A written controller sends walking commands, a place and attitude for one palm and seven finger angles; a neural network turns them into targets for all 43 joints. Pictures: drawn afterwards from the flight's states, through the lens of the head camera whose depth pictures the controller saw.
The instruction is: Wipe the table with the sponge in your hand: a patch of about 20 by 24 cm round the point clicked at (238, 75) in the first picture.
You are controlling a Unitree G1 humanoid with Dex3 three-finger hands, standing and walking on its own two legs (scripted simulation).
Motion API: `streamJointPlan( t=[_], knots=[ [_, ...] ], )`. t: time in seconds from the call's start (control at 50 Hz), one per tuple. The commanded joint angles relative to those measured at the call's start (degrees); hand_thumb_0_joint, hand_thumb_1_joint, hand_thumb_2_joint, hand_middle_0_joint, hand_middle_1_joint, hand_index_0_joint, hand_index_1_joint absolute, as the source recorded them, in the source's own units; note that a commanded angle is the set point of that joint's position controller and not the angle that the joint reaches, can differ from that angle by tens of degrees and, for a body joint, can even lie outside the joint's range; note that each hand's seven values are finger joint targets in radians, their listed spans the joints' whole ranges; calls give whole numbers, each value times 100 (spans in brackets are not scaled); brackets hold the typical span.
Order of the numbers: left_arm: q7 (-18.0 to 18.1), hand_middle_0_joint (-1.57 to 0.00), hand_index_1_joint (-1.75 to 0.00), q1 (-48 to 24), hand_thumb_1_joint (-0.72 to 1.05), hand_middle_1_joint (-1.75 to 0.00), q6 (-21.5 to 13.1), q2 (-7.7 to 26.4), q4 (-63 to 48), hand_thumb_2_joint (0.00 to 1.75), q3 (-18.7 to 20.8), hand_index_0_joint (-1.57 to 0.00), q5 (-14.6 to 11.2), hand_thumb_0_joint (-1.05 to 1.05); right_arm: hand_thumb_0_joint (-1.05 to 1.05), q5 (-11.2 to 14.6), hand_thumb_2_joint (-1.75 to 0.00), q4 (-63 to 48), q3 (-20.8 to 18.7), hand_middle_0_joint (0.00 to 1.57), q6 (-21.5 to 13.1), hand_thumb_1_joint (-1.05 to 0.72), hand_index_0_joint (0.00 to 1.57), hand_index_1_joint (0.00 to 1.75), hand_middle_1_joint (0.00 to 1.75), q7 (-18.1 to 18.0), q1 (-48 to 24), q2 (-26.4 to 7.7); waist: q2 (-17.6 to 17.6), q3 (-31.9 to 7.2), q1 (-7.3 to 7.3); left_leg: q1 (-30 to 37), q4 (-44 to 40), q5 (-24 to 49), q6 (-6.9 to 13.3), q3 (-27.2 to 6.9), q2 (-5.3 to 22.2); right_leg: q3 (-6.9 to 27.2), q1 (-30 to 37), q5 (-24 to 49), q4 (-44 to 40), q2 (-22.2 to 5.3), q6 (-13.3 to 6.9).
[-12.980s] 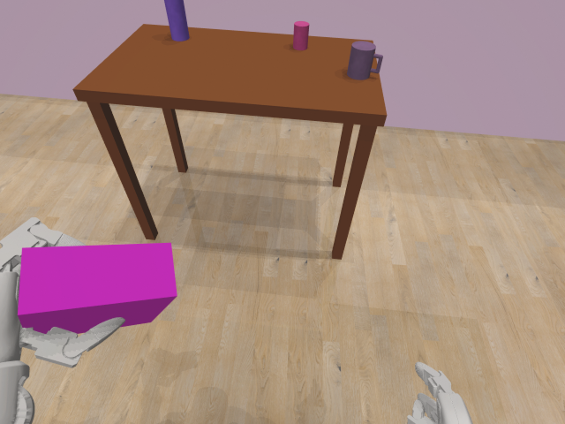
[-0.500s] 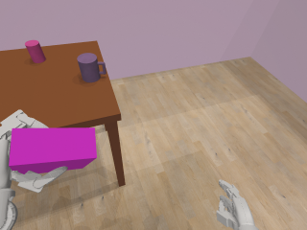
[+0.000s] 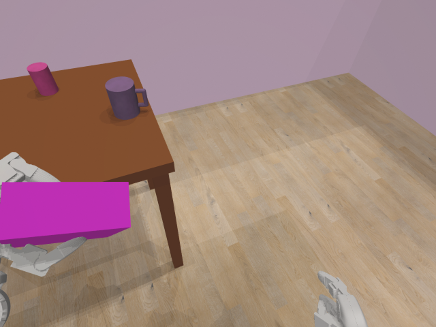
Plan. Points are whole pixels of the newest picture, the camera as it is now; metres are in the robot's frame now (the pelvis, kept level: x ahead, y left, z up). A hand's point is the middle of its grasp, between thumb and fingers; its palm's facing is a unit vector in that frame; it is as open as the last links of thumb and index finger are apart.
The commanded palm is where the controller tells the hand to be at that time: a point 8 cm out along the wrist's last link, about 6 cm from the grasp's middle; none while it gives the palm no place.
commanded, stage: shuffle to correct the standing spot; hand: left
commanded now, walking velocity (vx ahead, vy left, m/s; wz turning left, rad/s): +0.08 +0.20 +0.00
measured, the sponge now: (85, 214) +0.23 +0.20 +0.15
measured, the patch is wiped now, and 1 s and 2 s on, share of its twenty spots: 0.00 0.00 0.00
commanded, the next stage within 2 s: none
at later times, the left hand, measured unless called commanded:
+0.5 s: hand (28, 218) +0.21 +0.26 +0.17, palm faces +0.39 -0.83 -0.40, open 10.1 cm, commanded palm +0.16 +0.29 +0.19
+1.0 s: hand (5, 191) +0.23 +0.29 +0.19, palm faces +0.33 -0.83 -0.46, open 10.1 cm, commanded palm +0.19 +0.34 +0.19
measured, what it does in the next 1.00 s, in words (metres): steps on the spot: right foot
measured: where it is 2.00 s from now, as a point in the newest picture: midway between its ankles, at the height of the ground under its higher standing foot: outside the picture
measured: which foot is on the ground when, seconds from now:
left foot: down 0.00-0.68, up 0.70-1.00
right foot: down 0.00-0.42, up 0.44-0.66, down 0.68-1.00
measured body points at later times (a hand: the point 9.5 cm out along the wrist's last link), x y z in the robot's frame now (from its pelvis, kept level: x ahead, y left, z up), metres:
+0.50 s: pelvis -0.01 +0.02 +0.00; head +0.01 +0.03 +0.45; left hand +0.18 +0.30 +0.20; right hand +0.17 -0.22 -0.08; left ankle -0.04 +0.05 -0.72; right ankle +0.00 -0.13 -0.69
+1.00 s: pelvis +0.01 +0.07 +0.01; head +0.03 +0.06 +0.46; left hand +0.21 +0.33 +0.22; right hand +0.15 -0.19 -0.08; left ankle +0.05 +0.26 -0.71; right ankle +0.03 -0.06 -0.72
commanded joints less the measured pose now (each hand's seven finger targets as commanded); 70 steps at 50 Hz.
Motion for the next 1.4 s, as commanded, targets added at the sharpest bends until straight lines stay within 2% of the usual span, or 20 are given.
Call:
streamJointPlan(
  t=[0.0,0.22,0.34,0.38,0.42,0.48,0.6,0.62,0.66,0.68,0.78,0.92,0.98,1.04,1.14,1.18,1.2,1.24,1.34,1.38],
  knots=[
    [167,-120,-160,-591,10,-160,-371,867,-1237,130,620,-120,-85,0,0,58,-90,-896,-332,20,-306,-90,20,30,30,-71,-604,-773,444,-765,41,-408,-779,2387,-566,-686,849,-19,772,1449,52,-72,-400],
    [207,-120,-160,-916,10,-160,-380,745,-1212,130,470,-120,-1,0,0,29,-90,-841,-324,20,-324,-90,20,30,30,-60,-638,-766,685,-665,62,-285,-1083,2368,-556,-946,1036,-478,598,682,114,55,-282],
    [277,-120,-160,-675,10,-160,-410,928,-1123,130,669,-120,-27,0,0,18,-90,-746,-380,20,-174,-90,20,30,30,49,-608,-679,-827,-688,-6,-961,396,-59,-551,-903,475,1999,315,762,-887,-1587,-1049],
    [227,-120,-160,-716,10,-160,-372,867,-1337,130,673,-120,-11,0,0,49,-90,-741,-361,20,-118,-90,20,30,30,14,-550,-701,131,-519,-136,-260,-1072,237,-490,-1130,586,776,-426,235,104,-554,-575],
    [195,-120,-160,-718,10,-160,-404,975,-1726,130,718,-120,-2,0,0,-3,-90,-856,-370,20,-210,-90,20,30,30,-32,-658,-710,1968,-662,-158,931,-2152,2358,-680,-2373,1682,-623,-1667,-1184,2390,321,-111],
    [227,-120,-160,-500,10,-160,-351,757,-1387,130,497,-120,55,0,0,-36,-90,-735,-461,20,-357,-90,20,30,30,46,-424,-753,667,-691,-107,1585,-1398,4636,-446,-1456,1531,-638,-1964,-786,2370,90,-217],
    [276,-120,-160,-100,10,-160,-174,961,-1223,130,636,-120,-11,0,0,-84,-90,-794,-341,20,-335,-90,20,30,30,-7,-661,-805,991,-1049,162,-13,-520,4401,-635,-484,1101,-1345,954,636,-561,110,-370],
    [282,-120,-160,-14,10,-160,-198,974,-1158,130,678,-120,-40,0,0,-69,-90,-806,-355,20,-288,-90,20,30,30,-23,-713,-800,564,-1239,299,-1047,511,3659,-703,-606,966,-1004,2171,1286,-1031,-183,-573],
    [320,-120,-160,-88,10,-160,-316,1167,-962,130,974,-120,-127,0,0,-62,-90,-882,-437,20,-299,-90,20,30,30,-8,-652,-914,-1053,-1149,101,-2977,3844,-507,-579,-1023,280,2980,2089,1877,-1755,-2730,-1731],
    [342,-120,-160,49,10,-160,-317,1095,-972,130,1043,-120,-160,0,0,-99,-90,-721,-448,20,-204,-90,20,30,30,65,-384,-869,-519,-947,49,-3043,4229,-440,-660,-1664,564,3123,1481,1153,-1918,-2849,-1675],
    [271,-120,-160,-508,10,-160,-334,991,-1487,130,597,-120,38,0,0,-83,-90,-469,-284,20,-153,-90,20,30,30,48,-607,-676,-312,-504,-21,-2206,3282,862,-767,-1045,958,765,-272,-32,-2160,-1739,-1007],
    [382,-120,-160,-267,10,-160,-173,1102,-1257,130,826,-120,71,0,0,-91,-90,-472,-257,20,-511,-90,20,30,30,-248,-497,-394,-789,-712,149,-169,-444,821,-634,387,264,26,-2,-611,-1518,-1116,-568],
    [328,-120,-160,-520,10,-160,-215,1026,-1156,130,781,-120,63,0,0,38,-90,-578,-436,20,-515,-90,20,30,30,-250,-302,-627,-346,-654,30,-240,-990,1026,-520,-180,553,-116,179,-109,-498,-746,-253],
    [221,-120,-160,-172,10,-160,-233,893,-992,130,722,-120,16,0,0,103,-90,-658,-506,20,-573,-90,20,30,30,-203,-257,-785,1630,-740,15,-293,-1540,2588,191,-1657,1692,-874,-600,-1162,1764,103,80],
    [317,-120,-160,-225,10,-160,-296,841,-1834,130,568,-120,128,0,0,28,-90,-566,-348,20,-789,-90,20,30,30,-19,-436,-739,1264,-1062,141,-804,-372,2365,-136,-680,1230,-784,890,465,-599,-49,-142],
    [420,-120,-160,-374,10,-160,-261,1229,-1639,130,815,-120,130,0,0,4,-90,-610,-309,20,-725,-90,20,30,30,16,-460,-575,-1019,-1034,104,-2286,1452,331,-687,-65,295,1892,1714,2355,-1392,-1939,-931],
    [452,-120,-160,-398,10,-160,-223,1324,-1470,130,928,-120,26,0,0,33,-90,-526,-424,20,-651,-90,20,30,30,64,-516,-736,-1667,-859,147,-2587,2459,-471,-777,-607,420,2450,1592,2793,-1564,-2432,-1257],
    [479,-120,-160,-391,10,-160,-240,1233,-1494,130,965,-120,52,0,0,-25,-90,-383,-295,20,-553,-90,20,30,30,24,-553,-582,-1091,-799,105,-2638,2815,-497,-709,-1308,889,1821,1396,2760,-1208,-2416,-1336],
    [391,-120,-160,-448,10,-160,-181,944,-1323,130,761,-120,61,0,0,22,-90,-360,-310,20,-428,-90,20,30,30,-117,-490,-445,-341,-800,-57,22,-599,1131,-742,-22,273,-131,-119,860,-494,-1063,-414],
    [348,-120,-160,-790,10,-160,-249,955,-1636,130,682,-120,52,0,0,67,-90,-506,-459,20,-528,-90,20,30,30,-189,-402,-715,1099,-791,-44,17,-1090,1264,-364,-1037,1018,-439,-486,-239,626,-364,-98]
  ],
)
